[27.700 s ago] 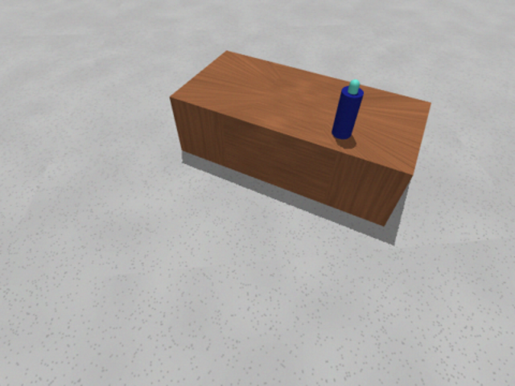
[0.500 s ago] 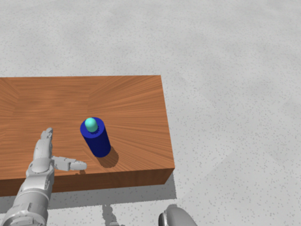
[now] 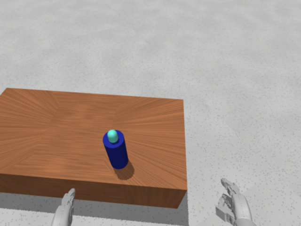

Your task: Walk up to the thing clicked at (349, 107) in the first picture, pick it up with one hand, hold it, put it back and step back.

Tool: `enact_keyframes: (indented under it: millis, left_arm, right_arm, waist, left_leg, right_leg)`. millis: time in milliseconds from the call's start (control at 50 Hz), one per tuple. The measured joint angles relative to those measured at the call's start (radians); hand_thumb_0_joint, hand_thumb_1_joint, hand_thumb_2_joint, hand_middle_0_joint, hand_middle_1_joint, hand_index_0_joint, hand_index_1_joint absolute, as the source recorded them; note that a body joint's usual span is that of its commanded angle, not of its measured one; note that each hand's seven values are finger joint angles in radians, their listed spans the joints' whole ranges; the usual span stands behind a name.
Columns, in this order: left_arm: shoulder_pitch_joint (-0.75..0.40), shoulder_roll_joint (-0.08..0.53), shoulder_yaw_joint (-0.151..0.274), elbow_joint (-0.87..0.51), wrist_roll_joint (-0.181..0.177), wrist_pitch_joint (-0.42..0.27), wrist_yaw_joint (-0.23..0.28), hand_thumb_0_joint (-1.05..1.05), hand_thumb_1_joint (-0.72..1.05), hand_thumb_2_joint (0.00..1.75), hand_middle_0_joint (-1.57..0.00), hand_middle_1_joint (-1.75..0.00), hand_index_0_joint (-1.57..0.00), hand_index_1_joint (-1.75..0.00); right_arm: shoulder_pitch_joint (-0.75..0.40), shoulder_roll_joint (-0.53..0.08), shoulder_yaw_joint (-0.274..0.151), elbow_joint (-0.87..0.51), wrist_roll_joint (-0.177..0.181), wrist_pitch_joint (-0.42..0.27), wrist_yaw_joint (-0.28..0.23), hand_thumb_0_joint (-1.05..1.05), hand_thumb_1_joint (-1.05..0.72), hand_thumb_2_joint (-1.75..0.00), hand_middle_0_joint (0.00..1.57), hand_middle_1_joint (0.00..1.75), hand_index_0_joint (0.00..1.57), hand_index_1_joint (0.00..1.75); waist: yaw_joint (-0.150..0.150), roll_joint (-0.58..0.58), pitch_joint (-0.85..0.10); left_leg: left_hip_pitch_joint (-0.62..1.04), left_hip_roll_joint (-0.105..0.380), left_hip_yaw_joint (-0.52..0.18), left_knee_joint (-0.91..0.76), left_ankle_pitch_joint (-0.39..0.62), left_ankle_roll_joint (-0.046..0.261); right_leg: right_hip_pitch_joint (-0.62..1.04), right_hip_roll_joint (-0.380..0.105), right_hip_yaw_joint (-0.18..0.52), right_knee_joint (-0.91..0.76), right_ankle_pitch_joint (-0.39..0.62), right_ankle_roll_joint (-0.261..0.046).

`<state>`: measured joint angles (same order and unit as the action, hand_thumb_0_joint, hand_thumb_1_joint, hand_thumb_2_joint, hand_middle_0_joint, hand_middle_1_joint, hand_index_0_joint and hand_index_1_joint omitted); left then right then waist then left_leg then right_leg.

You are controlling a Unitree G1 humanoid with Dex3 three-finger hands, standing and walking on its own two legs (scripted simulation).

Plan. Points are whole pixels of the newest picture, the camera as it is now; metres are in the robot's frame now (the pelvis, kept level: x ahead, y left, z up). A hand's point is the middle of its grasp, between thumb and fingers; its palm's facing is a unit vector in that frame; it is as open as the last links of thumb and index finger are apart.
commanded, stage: home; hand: left
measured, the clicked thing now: (116, 148) +0.47 +0.17 -0.25
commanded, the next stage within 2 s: stand in 1.84 s
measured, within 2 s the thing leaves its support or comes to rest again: neither
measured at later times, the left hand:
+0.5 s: hand out of the picture +0.12 +0.22 -0.11, palm faces -0.02 -0.94 -0.33, open 17.4 cm
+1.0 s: hand out of the picture +0.04 +0.25 -0.11, palm faces +0.03 -0.92 -0.38, open 17.5 cm
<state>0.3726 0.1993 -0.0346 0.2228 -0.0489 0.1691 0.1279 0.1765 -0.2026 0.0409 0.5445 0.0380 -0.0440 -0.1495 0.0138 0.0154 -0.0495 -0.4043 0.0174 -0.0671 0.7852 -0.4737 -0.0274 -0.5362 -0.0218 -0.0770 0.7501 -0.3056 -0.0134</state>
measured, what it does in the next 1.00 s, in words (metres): stands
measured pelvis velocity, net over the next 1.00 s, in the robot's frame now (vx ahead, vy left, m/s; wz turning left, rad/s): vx -0.01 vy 0.00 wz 0.02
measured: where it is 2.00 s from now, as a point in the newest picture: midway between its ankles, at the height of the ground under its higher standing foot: outside the picture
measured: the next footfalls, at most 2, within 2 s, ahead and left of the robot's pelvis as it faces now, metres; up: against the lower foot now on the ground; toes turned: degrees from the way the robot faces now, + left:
none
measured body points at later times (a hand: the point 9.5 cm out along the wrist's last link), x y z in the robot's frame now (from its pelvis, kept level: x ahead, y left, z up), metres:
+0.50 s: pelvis -0.01 +0.01 +0.01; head -0.02 +0.01 +0.46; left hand +0.12 +0.27 -0.09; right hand +0.09 -0.26 -0.11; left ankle -0.04 +0.14 -0.71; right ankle +0.05 -0.11 -0.71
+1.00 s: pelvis -0.01 +0.00 +0.03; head -0.03 -0.02 +0.48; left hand +0.04 +0.29 -0.09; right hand +0.06 -0.28 -0.12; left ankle -0.04 +0.14 -0.71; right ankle +0.05 -0.11 -0.71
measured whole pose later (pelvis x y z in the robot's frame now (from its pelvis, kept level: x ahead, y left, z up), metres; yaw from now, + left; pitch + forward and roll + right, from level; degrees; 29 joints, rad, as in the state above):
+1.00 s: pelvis -0.01 +0.00 +0.03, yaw +1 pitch -5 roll +0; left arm 0.20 0.31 -0.01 1.05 0.03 0.00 0.03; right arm 0.24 -0.31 -0.02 0.98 -0.03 0.03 -0.01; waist 0.01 0.05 0.02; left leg -0.07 0.00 -0.08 0.45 -0.30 -0.03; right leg -0.21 -0.04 -0.09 0.45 -0.17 -0.01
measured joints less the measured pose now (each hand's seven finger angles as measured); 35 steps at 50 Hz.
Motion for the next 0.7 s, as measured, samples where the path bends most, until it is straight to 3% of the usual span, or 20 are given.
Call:
enact_keyframes:
  millis: [140,320,380,420,520,700]
  left_arm:
    - [-0.021,0.013,0.010,-0.020,0.014,0.007,0.017,0.00,-0.48,0.09,-0.06,-0.06,-0.07,-0.06]
    - [-0.003,-0.002,0.000,-0.033,0.019,0.007,0.019,0.00,-0.51,0.08,-0.06,-0.06,-0.06,-0.06]
    - [-0.060,0.021,0.005,0.119,0.083,-0.068,-0.038,0.00,-0.52,0.07,-0.06,-0.05,-0.06,-0.06]
    - [-0.090,0.042,0.012,0.234,0.101,-0.097,-0.070,0.00,-0.52,0.07,-0.06,-0.05,-0.06,-0.06]
    - [-0.088,0.083,0.034,0.429,0.103,-0.140,-0.106,0.00,-0.53,0.07,-0.06,-0.05,-0.06,-0.05]
    - [-0.101,0.118,0.051,0.641,0.087,-0.164,-0.098,0.00,-0.53,0.07,-0.05,-0.05,-0.06,-0.05]
  right_arm:
    - [0.018,0.004,0.004,0.013,-0.016,-0.022,-0.008,0.01,-0.90,-0.90,0.20,0.31,0.21,0.30]
    - [0.071,-0.003,-0.010,0.029,-0.010,-0.033,0.003,0.01,-0.90,-0.90,0.20,0.31,0.21,0.30]
    - [0.054,-0.017,-0.027,0.108,-0.081,-0.009,0.056,0.01,-0.90,-0.90,0.20,0.31,0.21,0.30]
    - [0.055,-0.035,-0.037,0.164,-0.099,0.025,0.090,0.01,-0.90,-0.90,0.20,0.31,0.21,0.30]
    - [0.099,-0.080,-0.070,0.241,-0.097,0.055,0.129,0.01,-0.90,-0.90,0.20,0.31,0.21,0.30]
    - [0.114,-0.113,-0.089,0.331,-0.082,0.071,0.135,0.01,-0.90,-0.90,0.20,0.30,0.21,0.30]
  waist:
    - [-0.014,0.003,0.009]
    - [-0.030,0.003,-0.001]
    - [-0.022,-0.008,0.024]
    - [-0.015,-0.009,0.023]
    - [-0.009,0.007,0.013]
    - [-0.010,0.029,0.050]
  left_leg:
    - [-0.001,-0.002,-0.001,0.006,0.007,0.000]
    - [-0.004,-0.001,0.016,0.018,0.006,0.007]
    - [0.036,-0.009,0.019,0.000,0.015,0.008]
    - [0.063,-0.013,0.020,-0.017,0.019,0.011]
    - [0.138,-0.015,0.018,-0.071,0.031,0.013]
    - [0.240,-0.024,0.007,-0.192,0.088,0.012]
  right_leg:
    - [0.003,-0.002,-0.001,-0.001,0.010,0.000]
    - [-0.001,0.002,0.016,-0.002,0.023,0.007]
    - [0.034,-0.006,0.020,-0.009,0.025,0.006]
    - [0.059,-0.009,0.021,-0.018,0.025,0.007]
    - [0.131,-0.012,0.018,-0.059,0.027,0.012]
    - [0.231,-0.022,0.007,-0.158,0.064,0.014]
